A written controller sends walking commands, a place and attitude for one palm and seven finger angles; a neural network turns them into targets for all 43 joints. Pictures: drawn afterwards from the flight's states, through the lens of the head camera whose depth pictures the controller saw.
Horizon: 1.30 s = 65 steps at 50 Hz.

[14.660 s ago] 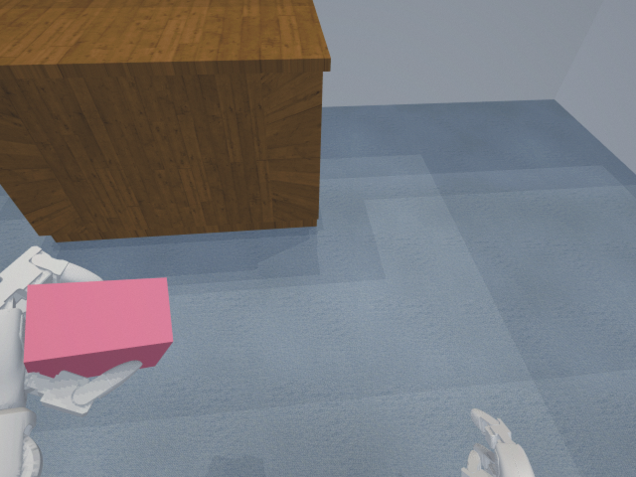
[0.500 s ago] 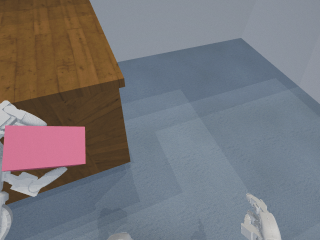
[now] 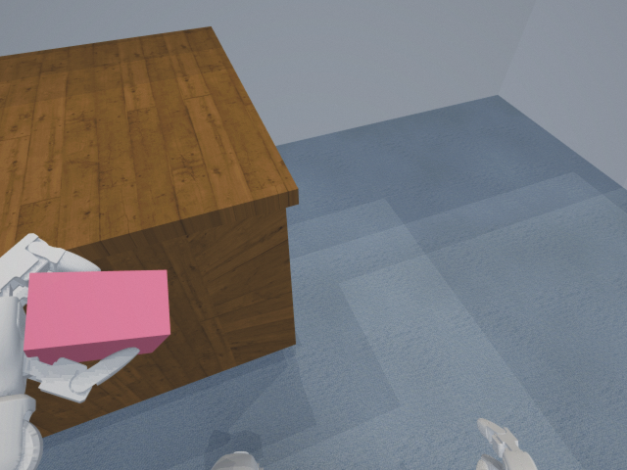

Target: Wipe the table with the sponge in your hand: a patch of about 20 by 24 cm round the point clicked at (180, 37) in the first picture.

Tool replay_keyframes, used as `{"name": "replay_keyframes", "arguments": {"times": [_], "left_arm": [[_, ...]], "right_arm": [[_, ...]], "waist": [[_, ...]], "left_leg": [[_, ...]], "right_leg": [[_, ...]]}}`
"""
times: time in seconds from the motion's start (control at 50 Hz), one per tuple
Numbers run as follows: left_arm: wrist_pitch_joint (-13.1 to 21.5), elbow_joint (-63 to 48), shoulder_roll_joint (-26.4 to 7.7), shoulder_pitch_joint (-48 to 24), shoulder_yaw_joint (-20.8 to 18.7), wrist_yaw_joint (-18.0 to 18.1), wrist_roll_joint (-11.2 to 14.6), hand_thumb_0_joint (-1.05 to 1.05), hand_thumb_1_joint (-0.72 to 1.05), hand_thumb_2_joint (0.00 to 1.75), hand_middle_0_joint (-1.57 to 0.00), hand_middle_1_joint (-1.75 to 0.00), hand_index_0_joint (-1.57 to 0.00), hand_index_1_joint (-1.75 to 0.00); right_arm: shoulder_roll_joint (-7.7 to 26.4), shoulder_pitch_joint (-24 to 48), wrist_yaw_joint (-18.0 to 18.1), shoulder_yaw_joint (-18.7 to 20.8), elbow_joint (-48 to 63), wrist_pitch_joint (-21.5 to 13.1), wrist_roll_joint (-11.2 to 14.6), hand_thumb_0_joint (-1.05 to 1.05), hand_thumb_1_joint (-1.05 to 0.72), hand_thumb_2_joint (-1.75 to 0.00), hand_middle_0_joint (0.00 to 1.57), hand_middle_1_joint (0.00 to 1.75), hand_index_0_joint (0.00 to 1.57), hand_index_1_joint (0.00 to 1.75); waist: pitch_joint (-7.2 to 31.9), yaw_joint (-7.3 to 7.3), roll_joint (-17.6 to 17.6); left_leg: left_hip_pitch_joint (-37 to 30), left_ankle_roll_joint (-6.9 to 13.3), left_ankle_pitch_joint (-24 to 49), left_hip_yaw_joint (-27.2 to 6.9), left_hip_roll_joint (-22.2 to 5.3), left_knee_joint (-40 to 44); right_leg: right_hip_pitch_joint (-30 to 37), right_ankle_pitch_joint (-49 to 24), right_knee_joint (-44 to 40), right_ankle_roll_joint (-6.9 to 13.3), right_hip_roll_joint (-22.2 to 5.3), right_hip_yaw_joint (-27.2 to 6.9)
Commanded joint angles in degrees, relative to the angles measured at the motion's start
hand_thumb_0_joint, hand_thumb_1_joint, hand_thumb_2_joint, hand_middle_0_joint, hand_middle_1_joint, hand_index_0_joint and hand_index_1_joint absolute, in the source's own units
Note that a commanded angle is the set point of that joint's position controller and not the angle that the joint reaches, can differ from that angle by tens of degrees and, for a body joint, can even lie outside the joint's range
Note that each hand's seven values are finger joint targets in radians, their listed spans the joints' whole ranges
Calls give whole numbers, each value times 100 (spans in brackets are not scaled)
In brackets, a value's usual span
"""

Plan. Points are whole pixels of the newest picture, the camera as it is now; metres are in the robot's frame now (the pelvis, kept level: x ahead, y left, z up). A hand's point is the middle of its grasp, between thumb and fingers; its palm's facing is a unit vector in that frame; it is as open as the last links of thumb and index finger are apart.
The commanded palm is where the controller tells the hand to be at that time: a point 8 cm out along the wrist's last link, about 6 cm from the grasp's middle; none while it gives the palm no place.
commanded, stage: shuffle to correct the standing spot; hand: left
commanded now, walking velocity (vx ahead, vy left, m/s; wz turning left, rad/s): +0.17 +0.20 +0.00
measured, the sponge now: (119, 317) +0.23 +0.21 +0.14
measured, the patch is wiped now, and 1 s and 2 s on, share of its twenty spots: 0.00 0.00 0.00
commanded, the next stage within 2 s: none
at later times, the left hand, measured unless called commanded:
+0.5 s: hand out of the picture +0.24 +0.33 +0.18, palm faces +0.45 -0.78 -0.44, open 10.5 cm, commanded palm +0.19 +0.37 +0.18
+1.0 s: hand out of the picture +0.28 +0.42 +0.19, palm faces +0.40 -0.81 -0.44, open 10.5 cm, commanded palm +0.23 +0.47 +0.18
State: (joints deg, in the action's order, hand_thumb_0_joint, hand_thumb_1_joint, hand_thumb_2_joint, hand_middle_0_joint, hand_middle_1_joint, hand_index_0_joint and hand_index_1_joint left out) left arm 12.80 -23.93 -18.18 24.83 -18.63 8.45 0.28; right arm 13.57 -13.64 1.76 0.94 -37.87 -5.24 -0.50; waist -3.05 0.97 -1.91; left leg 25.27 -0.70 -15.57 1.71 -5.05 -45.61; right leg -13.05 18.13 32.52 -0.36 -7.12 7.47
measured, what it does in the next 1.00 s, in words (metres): steps to the left: left foot, then right foot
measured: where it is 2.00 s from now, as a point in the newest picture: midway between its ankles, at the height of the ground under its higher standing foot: outside the picture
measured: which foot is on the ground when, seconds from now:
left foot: up 0.00-0.06, down 0.08-0.38, up 0.40-0.74, down 0.76-1.00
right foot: down 0.00-0.10, up 0.12-0.34, down 0.36-0.76, up 0.78-1.00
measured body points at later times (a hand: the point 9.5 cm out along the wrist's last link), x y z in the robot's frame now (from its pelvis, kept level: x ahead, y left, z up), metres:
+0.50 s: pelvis +0.03 +0.09 -0.01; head +0.02 +0.06 +0.44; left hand +0.21 +0.37 +0.20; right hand +0.18 -0.13 -0.12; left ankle +0.03 +0.22 -0.66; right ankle +0.03 +0.02 -0.74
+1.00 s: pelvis +0.07 +0.19 -0.01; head +0.07 +0.19 +0.44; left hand +0.25 +0.46 +0.21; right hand +0.23 -0.02 -0.10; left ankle +0.09 +0.30 -0.74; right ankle +0.08 +0.12 -0.72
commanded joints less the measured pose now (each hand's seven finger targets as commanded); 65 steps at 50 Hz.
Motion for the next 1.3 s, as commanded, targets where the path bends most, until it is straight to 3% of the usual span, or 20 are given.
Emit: {"name": "replay_keyframes", "arguments": {"times": [0.0, 0.04, 0.08, 0.14, 0.22, 0.3, 0.32, 0.36, 0.38, 0.5, 0.68, 0.7, 0.74, 0.76, 0.88, 0.98, 1.04, 1.08, 1.16, 1.28], "left_arm": [[472, -2201, -1583, -642, -1047, 203, 72, 0, 10, 130, -120, -160, -120, -160], [504, -2333, -1545, -497, -1096, 165, 136, 0, 10, 130, -120, -160, -120, -160], [579, -2332, -1541, -520, -1108, 149, 142, 0, 10, 130, -120, -160, -120, -160], [542, -2012, -1479, -203, -1134, 121, 183, 0, 10, 130, -120, -160, -120, -160], [447, -2130, -1258, 243, -1001, 85, 269, 0, 10, 130, -120, -160, -120, -160], [230, -1762, -1365, 123, -948, 138, 226, 0, 10, 130, -120, -160, -120, -160], [202, -1585, -1553, 33, -1080, 158, 197, 0, 10, 130, -120, -160, -120, -160], [187, -1196, -1685, -252, -1184, 183, 166, 0, 10, 130, -120, -160, -120, -160], [222, -1038, -1509, -559, -1091, 170, 251, 0, 10, 130, -120, -160, -120, -160], [496, -925, -1274, -623, -782, 29, 138, 0, 10, 130, -120, -160, -120, -160], [445, -2084, -1528, -509, -1038, 190, 165, 0, 10, 130, -120, -160, -120, -160], [470, -2179, -1550, -606, -1065, 184, 176, 0, 10, 130, -120, -160, -120, -160], [500, -2229, -1399, -499, -961, 172, 195, 0, 10, 130, -120, -160, -120, -160], [490, -1979, -1478, -402, -971, 157, 127, 0, 10, 130, -120, -160, -120, -160], [383, -2288, -1252, 170, -917, 118, 254, 0, 10, 130, -120, -160, -120, -160], [164, -1606, -1407, 16, -993, 186, 235, 0, 10, 130, -120, -160, -120, -160], [113, -1041, -1539, -410, -1090, 187, 238, 0, 10, 130, -120, -160, -120, -160], [142, -783, -1253, -541, -864, 93, 244, 0, 10, 130, -120, -160, -120, -160], [347, -1060, -1251, -672, -756, 67, 160, 0, 10, 130, -120, -160, -120, -160], [339, -1994, -1334, -510, -783, 218, 139, 0, 10, 130, -120, -160, -120, -160]], "right_arm": [[274, 713, 69, 224, 1100, -403, 3, 0, -90, -90, 20, 30, 20, 30], [376, 511, 93, 297, 1151, -400, 74, 0, -90, -90, 20, 30, 20, 30], [637, 437, 48, 410, 1218, -427, 82, 0, -90, -90, 20, 30, 20, 30], [490, 362, 33, 404, 1084, -518, 73, 0, -90, -90, 20, 30, 20, 30], [534, 522, -37, 288, 1025, -579, 139, 0, -90, -90, 20, 30, 20, 30], [517, 578, 7, 104, 999, -537, 78, 0, -90, -90, 20, 30, 20, 30], [527, 592, 49, 80, 972, -482, 46, 0, -90, -90, 20, 30, 20, 30], [418, 622, 2, 89, 1068, -339, -1, 0, -90, -90, 20, 30, 20, 30], [575, 607, -32, 111, 929, -332, -40, 0, -90, -90, 20, 30, 20, 30], [415, 677, -51, 73, 796, -195, 58, 0, -90, -90, 20, 30, 20, 30], [333, 624, 60, 273, 1149, -397, 35, 0, -90, -90, 20, 30, 20, 30], [418, 554, 66, 308, 1168, -389, 62, 0, -90, -90, 20, 30, 20, 30], [669, 456, 59, 397, 1218, -412, 102, 0, -90, -90, 20, 30, 20, 30], [637, 443, 38, 431, 1221, -430, 108, 0, -90, -90, 20, 30, 20, 30], [493, 491, -45, 275, 1032, -534, 136, 0, -90, -90, 20, 30, 20, 30], [497, 637, 38, 53, 1018, -472, 70, 0, -90, -90, 20, 30, 20, 30], [451, 688, 28, 64, 1095, -288, 7, 0, -90, -90, 20, 30, 20, 30], [573, 536, -50, 188, 940, -259, 88, 0, -90, -90, 20, 30, 20, 30], [396, 722, 30, 20, 906, -156, 54, 0, -90, -90, 20, 30, 20, 30], [300, 764, 112, 138, 1095, -367, -17, 0, -90, -90, 20, 30, 20, 30]], "waist": [[870, 77, -363], [1181, -80, 587], [1246, -118, 2346], [1289, -163, 1663], [1168, -96, 1610], [1100, 11, 1062], [1126, 14, 644], [815, -9, -1387], [599, -49, -996], [330, -85, -640], [993, 25, -384], [1106, -55, 131], [1185, -124, 2181], [1054, -135, 1750], [1155, -94, 1467], [1012, 2, 844], [596, -38, -1237], [185, -118, -1012], [383, -67, -438], [876, 148, -403]], "left_leg": [[-1087, -24, 427, 862, 580, 1407], [-1766, 40, 573, 525, 412, 2014], [-2266, 910, 1954, -1817, -1164, 2666], [-2256, 1257, 2323, -1589, -1077, 2374], [-1429, 991, 1795, -521, -591, 2368], [-673, 735, 605, -484, -522, 2045], [-223, 577, 28, -317, -370, 1655], [1562, 84, -1407, 122, 595, -1040], [1709, -49, -1047, -486, 381, -2018], [1292, -66, 158, -269, -4, -1698], [-1252, 38, 393, 837, 578, 1706], [-1513, 69, 375, 636, 509, 1943], [-2517, 835, 1542, -1714, -1068, 2617], [-2343, 1107, 1924, -2067, -1265, 2785], [-1744, 1016, 2297, -585, -624, 2314], [-498, 619, 608, -397, -488, 1871], [1264, 54, -1417, -48, 501, -1194], [1355, -69, -651, -575, 227, -2028], [783, -25, -67, -204, 76, -1271], [-920, 89, 290, 711, 538, 1221]], "right_leg": [[192, -1376, -715, 520, -853, -870], [-7, -1031, 622, 239, -400, -505], [-1663, 1989, 2925, -135, 600, -155], [-2126, 1591, 3511, -51, 332, -411], [-1174, 731, 2057, -68, 440, -36], [208, 120, -188, -30, 499, 81], [739, -330, -690, 60, 263, -203], [1292, -378, -1704, 1057, -1940, -3694], [917, -403, -1855, 1200, -2228, -3701], [341, -1974, -1386, 692, -1171, -1099], [268, -1054, -499, 459, -748, -838], [136, -764, 47, 360, -583, -716], [-1643, 1656, 2405, -78, 505, -112], [-2030, 2014, 3276, 9, 607, -348], [-1426, 673, 2051, -16, 411, -132], [542, -319, -541, 23, 468, -33], [837, -473, -1813, 1191, -1961, -3711], [277, -282, -1923, 1143, -1770, -3230], [164, -1620, -1537, 784, -1111, -1329], [293, -1040, -1251, 672, -810, -1088]]}}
